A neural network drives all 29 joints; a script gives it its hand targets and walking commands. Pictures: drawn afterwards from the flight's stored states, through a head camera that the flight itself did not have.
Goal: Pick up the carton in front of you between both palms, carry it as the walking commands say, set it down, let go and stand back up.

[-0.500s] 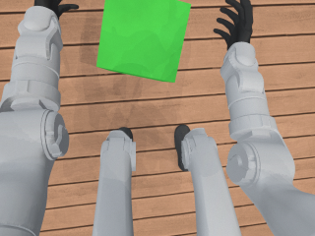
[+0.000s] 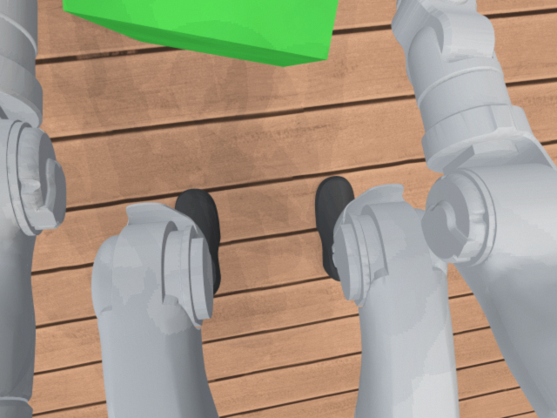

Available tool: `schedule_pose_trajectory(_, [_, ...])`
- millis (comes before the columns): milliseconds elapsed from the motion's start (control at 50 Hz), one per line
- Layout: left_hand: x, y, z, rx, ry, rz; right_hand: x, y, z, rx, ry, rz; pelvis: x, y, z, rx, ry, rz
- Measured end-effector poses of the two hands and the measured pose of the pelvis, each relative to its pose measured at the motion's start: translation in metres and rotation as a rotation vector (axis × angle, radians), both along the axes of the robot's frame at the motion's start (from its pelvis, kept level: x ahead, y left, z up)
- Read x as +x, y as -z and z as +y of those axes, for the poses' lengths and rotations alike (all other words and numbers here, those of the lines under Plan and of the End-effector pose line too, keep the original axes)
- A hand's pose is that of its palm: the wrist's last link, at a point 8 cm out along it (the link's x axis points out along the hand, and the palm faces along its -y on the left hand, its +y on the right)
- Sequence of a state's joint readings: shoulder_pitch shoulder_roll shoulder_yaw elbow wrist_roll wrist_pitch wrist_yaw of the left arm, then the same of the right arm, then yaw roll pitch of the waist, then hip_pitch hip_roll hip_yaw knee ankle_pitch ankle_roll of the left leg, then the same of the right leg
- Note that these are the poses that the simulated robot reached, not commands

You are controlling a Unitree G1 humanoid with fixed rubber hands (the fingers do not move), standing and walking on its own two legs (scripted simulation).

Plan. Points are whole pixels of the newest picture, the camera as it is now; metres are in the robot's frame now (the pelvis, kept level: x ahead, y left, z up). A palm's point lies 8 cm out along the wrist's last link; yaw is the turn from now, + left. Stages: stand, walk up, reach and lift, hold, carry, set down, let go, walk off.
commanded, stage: reach and lift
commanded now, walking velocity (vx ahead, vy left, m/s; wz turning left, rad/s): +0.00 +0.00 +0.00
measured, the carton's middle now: out of the picture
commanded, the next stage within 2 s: none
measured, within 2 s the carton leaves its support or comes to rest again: leaves its support in 0.82 s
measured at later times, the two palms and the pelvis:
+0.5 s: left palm out of the picture +0.57 +0.21 -0.18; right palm out of the picture +0.55 -0.10 -0.17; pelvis +0.00 +0.00 +0.00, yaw +0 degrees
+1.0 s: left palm out of the picture +0.55 +0.21 -0.12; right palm out of the picture +0.54 -0.09 -0.10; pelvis +0.01 -0.01 +0.00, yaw +2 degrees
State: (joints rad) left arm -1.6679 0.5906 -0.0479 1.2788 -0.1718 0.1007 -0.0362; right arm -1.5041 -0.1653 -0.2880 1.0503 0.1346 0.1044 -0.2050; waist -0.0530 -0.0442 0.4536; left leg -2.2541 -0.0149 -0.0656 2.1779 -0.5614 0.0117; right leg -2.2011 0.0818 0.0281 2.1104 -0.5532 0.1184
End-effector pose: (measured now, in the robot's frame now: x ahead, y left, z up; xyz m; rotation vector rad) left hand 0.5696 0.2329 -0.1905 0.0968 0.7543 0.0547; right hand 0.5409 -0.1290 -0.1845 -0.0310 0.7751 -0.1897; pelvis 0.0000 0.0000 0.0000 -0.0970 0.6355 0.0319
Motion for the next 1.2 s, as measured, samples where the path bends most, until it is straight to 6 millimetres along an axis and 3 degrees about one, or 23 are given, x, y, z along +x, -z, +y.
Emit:
schedule_pose_trajectory(160, [0.012, 0.002, -0.006, -0.012, 0.022, -0.038, 0.010, -0.001, 0.000, -0.002, 0.005, -0.027, 0.008, 0.012, -0.001, -0.004, 0.011, -0.020])
schedule_pose_trajectory(380, [0.004, -0.007, -0.011, -0.018, 0.038, -0.021, 0.003, -0.009, 0.012, 0.009, -0.005, -0.020, 0.004, 0.009, -0.004, -0.004, 0.004, -0.015])
schedule_pose_trajectory(500, [0.004, -0.009, -0.024, -0.021, 0.060, -0.011, 0.005, -0.011, 0.034, 0.043, -0.023, -0.021, -0.001, 0.005, -0.004, -0.004, 0.000, -0.028])
schedule_pose_trajectory(740, [0.003, -0.011, -0.025, -0.026, 0.082, 0.026, 0.014, -0.014, 0.031, 0.046, 0.013, -0.008, 0.008, 0.014, 0.001, 0.004, 0.011, -0.007])
schedule_pose_trajectory(860, [-0.007, -0.014, -0.025, -0.014, 0.057, 0.021, 0.012, -0.029, 0.035, 0.048, 0.039, -0.042, 0.012, 0.014, 0.001, 0.009, 0.006, 0.018])
schedule_pose_trajectory(920, [-0.012, -0.031, -0.028, -0.020, 0.045, 0.000, 0.007, -0.047, 0.039, 0.052, 0.059, -0.080, 0.012, 0.009, -0.001, 0.012, -0.007, 0.030])
schedule_pose_trajectory(1000, [-0.021, -0.072, -0.024, -0.034, 0.018, -0.041, -0.004, -0.081, 0.042, 0.068, 0.059, -0.125, 0.009, -0.003, -0.007, 0.015, -0.026, 0.046])
schedule_pose_trajectory(1100, [-0.037, -0.128, -0.019, -0.049, -0.030, -0.043, -0.016, -0.131, 0.046, 0.083, 0.043, -0.130, 0.004, -0.028, -0.013, 0.017, -0.050, 0.069])
schedule_pose_trajectory(1200, [-0.052, -0.170, -0.019, -0.037, -0.046, -0.021, -0.027, -0.170, 0.046, 0.075, 0.020, -0.106, -0.002, -0.056, -0.017, 0.018, -0.064, 0.091])
